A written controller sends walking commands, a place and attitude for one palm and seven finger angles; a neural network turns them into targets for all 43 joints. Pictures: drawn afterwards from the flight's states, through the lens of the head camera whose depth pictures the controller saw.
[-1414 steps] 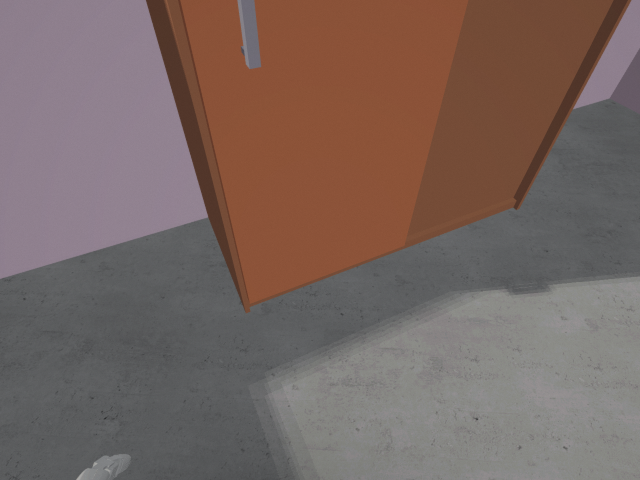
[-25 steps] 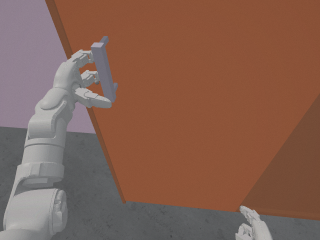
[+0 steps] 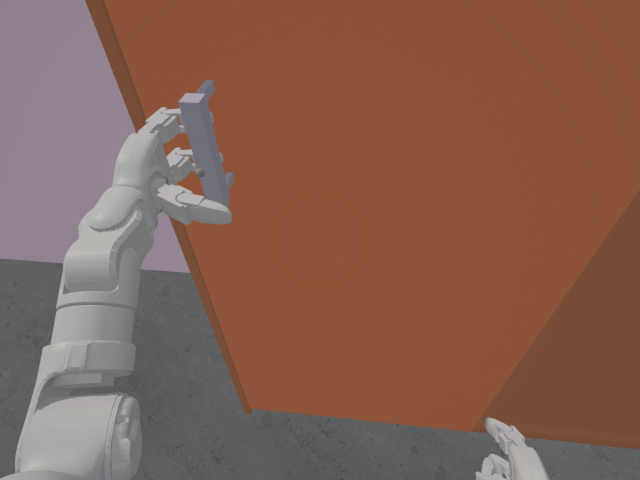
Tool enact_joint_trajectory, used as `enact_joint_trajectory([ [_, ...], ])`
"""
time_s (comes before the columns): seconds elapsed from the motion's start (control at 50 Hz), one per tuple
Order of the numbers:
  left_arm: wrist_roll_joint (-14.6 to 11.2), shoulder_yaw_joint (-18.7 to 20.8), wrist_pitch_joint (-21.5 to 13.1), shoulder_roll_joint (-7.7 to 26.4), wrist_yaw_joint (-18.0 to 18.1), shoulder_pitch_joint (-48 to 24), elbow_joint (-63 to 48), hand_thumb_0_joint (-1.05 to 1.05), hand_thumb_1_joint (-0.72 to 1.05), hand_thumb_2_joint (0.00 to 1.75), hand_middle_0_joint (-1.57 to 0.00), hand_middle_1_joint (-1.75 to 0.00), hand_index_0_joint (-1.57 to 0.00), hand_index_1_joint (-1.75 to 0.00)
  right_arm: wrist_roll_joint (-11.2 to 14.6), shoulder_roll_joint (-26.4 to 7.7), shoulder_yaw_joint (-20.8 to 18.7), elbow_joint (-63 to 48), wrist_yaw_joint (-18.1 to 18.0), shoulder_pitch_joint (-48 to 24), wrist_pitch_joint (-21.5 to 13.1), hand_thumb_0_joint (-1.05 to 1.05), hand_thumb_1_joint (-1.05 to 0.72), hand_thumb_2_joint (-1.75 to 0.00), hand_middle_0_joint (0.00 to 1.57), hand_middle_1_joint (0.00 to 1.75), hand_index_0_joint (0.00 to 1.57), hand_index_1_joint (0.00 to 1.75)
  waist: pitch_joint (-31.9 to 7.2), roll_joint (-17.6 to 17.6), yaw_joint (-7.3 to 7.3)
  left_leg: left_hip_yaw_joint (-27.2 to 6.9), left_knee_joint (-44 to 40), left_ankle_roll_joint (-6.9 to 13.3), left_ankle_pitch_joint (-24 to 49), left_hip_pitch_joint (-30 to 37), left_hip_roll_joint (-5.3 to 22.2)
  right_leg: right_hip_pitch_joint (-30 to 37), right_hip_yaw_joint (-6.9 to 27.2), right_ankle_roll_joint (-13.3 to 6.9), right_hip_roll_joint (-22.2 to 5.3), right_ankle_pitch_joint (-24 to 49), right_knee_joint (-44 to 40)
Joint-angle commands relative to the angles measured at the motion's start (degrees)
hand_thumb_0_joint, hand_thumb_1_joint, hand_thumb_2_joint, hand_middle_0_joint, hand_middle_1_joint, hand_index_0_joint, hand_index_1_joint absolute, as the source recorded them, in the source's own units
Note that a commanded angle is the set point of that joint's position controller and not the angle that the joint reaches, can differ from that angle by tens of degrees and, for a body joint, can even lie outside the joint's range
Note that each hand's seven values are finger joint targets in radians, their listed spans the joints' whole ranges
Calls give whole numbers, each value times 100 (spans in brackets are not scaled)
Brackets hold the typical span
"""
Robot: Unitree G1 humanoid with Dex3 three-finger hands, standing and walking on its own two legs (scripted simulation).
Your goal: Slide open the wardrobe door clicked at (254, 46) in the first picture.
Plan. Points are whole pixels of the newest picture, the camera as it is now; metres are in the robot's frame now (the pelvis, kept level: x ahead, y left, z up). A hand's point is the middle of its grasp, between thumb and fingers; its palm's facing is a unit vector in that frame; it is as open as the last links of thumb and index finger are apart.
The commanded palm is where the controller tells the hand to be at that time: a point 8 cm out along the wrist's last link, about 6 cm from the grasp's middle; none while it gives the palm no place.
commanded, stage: slide the fingers in behind the handle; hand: left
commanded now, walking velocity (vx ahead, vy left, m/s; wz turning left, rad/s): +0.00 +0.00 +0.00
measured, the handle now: (213, 148) +0.46 +0.18 +0.22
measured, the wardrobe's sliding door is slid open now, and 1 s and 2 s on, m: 0.00 0.00 0.00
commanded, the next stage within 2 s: grip the handle and tug to test in 0.62 s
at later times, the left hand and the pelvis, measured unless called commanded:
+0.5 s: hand (214, 170) +0.39 +0.16 +0.23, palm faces -0.01 -1.00 -0.01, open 14.2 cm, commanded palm +0.37 +0.21 +0.22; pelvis +0.01 +0.00 +0.00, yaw +0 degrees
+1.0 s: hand (210, 170) +0.39 +0.16 +0.22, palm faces +0.00 -1.00 -0.01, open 12.4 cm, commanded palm +0.37 +0.21 +0.22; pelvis +0.00 +0.00 +0.00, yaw +0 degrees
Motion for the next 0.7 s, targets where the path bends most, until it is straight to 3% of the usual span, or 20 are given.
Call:
enact_joint_trajectory([
  [0.0,-81,-1,-400,881,-126,-2855,-1356,0,-50,30,-30,-120,-30,-120,-45,-626,-260,-843,-32,-761,-288,0,-90,-90,20,30,20,30,-1577,-99,-88,-360,-12,189,1680,1303,-13,-335,268,12,26,2001,-223],
  [0.06,-91,-88,-402,691,-83,-2993,-1433,0,-50,30,-30,-120,-30,-120,-52,-580,-247,-876,-21,-803,-291,0,-90,-90,20,30,20,30,-1749,-137,-82,-377,15,180,1815,1337,-41,-264,248,2,32,2164,-155],
  [0.18,-68,272,-359,965,18,-2646,-1375,0,-50,30,-30,-120,-30,-120,-85,-562,-224,-905,11,-859,-190,0,-90,-90,20,30,20,30,-1731,-426,51,-291,-16,198,1961,1173,-51,13,276,19,7,2511,-136],
  [0.22,-65,39,-371,719,-4,-2568,-1491,0,-50,30,-30,-120,-30,-120,-61,-533,-219,-952,25,-924,-180,0,-90,-90,20,30,20,30,-1656,-257,27,-293,-17,190,2003,1242,-31,-58,265,19,6,2484,-134],
  [0.34,-52,262,-294,997,-11,-2574,-1393,0,-50,30,-30,-120,-30,-120,-71,-556,-208,-945,3,-915,-111,0,-90,-90,20,30,20,30,-1551,-300,42,-271,-39,200,1875,1106,-50,-6,285,22,-3,2445,-171],
  [0.36,-49,72,-300,790,-28,-2702,-1450,0,-50,30,-30,-120,-30,-120,-67,-536,-204,-952,3,-932,-115,0,-90,-90,20,30,20,30,-1514,-234,-11,-264,-33,205,1869,1155,-47,-69,286,22,1,2427,-178],
  [0.4,-52,5,-310,699,-25,-2534,-1517,0,-50,30,-30,-120,-30,-120,-68,-536,-218,-979,14,-921,-134,0,-90,-90,20,30,20,30,-1574,-198,25,-298,-26,187,1941,1243,-22,-90,266,11,14,2374,-156],
  [0.54,-88,413,-250,1151,-21,-2484,-1265,0,-50,30,-30,-120,-30,-120,-77,-591,-227,-909,-15,-865,-103,0,-90,-90,20,30,20,30,-1539,-409,53,-267,-57,217,1776,1061,-54,-2,301,36,1,2387,-206],
  [0.62,-68,406,-322,1163,-37,-2455,-1557,0,-50,30,-30,-120,-30,-120,-67,-572,-239,-979,2,-892,-116,0,-90,-90,20,30,20,30,-1712,-72,76,-250,-43,206,1945,1178,-46,63,313,14,-12,2481,-170],
  [0.64,-74,285,-352,1002,-45,-2492,-1714,0,-50,30,-30,-120,-30,-120,-73,-551,-239,-1007,8,-918,-136,0,-90,-90,20,30,20,30,-1774,-19,64,-237,-10,208,2066,1248,-56,83,310,11,-8,2614,-145],
  [0.68,-110,307,-338,1011,-59,-2371,-1602,0,-50,30,-30,-120,-30,-120,-60,-557,-230,-990,11,-908,-129,0,-90,-90,20,30,20,30,-1650,-154,49,-243,-7,207,1948,1150,-56,39,303,21,4,2554,-155],
])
